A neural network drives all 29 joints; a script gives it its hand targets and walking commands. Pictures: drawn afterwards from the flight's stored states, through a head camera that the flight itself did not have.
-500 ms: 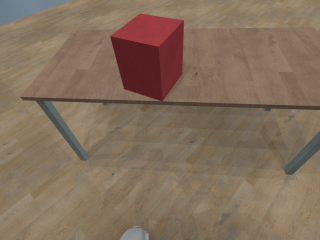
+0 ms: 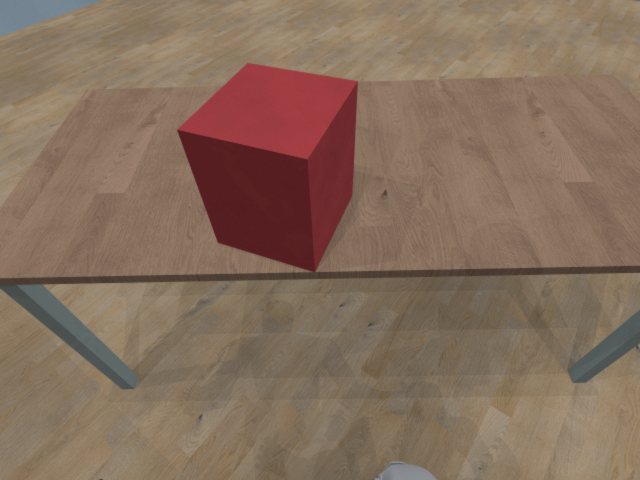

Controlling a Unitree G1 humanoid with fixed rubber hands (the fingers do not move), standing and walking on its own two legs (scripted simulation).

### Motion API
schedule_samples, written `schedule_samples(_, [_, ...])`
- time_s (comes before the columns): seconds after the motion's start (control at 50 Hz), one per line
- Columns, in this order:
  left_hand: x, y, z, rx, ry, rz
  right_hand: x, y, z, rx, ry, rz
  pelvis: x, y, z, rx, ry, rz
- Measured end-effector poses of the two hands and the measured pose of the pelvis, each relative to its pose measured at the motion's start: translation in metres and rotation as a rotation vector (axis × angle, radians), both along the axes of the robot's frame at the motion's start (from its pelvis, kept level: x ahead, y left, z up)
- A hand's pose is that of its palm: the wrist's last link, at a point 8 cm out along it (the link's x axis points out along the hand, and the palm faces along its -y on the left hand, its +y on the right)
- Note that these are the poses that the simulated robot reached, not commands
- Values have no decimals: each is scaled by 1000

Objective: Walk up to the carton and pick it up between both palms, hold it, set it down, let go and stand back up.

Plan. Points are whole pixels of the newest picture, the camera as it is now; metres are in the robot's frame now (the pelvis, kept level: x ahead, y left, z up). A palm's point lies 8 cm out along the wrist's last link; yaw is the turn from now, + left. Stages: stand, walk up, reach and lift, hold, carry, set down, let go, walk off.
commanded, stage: walk up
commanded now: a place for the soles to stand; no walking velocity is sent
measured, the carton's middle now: (281, 169) +0.60 +0.06 +0.04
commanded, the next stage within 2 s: none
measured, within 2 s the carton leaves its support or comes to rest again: neither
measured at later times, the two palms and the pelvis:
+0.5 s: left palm (39, 449) +0.21 +0.40 -0.10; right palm (521, 397) +0.23 -0.26 -0.07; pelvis +0.15 +0.07 +0.00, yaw -3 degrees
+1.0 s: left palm (98, 353) +0.33 +0.35 -0.08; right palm (502, 370) +0.27 -0.25 -0.09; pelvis +0.19 +0.06 +0.02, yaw -3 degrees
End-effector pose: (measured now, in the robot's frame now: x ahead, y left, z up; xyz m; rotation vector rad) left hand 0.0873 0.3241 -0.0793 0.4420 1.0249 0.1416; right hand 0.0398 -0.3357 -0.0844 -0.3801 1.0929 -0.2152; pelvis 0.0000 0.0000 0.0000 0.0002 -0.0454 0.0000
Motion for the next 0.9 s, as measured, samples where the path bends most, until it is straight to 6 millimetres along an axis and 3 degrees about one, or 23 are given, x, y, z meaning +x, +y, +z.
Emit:
schedule_samples(0.08, [23,4,12,27,-63,41,26,3,-13,15,59,-1,25,1,0,-9,-2,15])
schedule_samples(0.22, [33,31,25,52,-14,98,97,30,-6,51,38,58,69,20,11,-5,13,13])
schedule_samples(0.3, [39,59,15,55,51,126,142,50,0,28,-1,78,97,41,8,-5,14,0])
schedule_samples(0.38, [62,83,-9,54,109,141,175,65,0,-24,-52,75,123,63,-5,0,13,-20])
schedule_samples(0.54, [135,70,-27,-13,144,61,192,77,11,-50,-47,6,156,71,1,2,12,-50])
schedule_samples(0.66, [178,52,-34,-33,100,31,202,72,-6,-34,-23,-46,170,66,-6,-8,1,-53])
schedule_samples(0.8, [226,37,-24,-60,31,20,216,85,-15,13,-6,-55,181,65,-1,4,6,-54])
schedule_samples(0.9, [243,32,-12,-69,-1,24,226,86,-12,26,-4,-55,184,61,7,5,9,-53])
